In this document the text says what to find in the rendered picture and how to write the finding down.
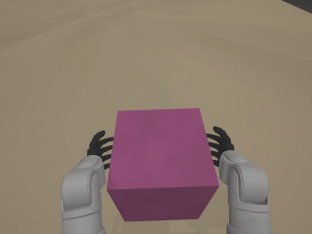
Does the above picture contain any carton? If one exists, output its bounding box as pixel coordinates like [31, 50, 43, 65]
[106, 108, 219, 222]

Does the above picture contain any robot right forearm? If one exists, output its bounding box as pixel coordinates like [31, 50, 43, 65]
[218, 150, 274, 234]

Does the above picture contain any robot left forearm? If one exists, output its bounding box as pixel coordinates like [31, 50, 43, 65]
[60, 155, 106, 234]

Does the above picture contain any robot right hand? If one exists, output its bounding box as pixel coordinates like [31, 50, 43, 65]
[206, 126, 234, 167]

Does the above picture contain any robot left hand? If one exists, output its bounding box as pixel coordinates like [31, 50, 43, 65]
[87, 130, 114, 170]

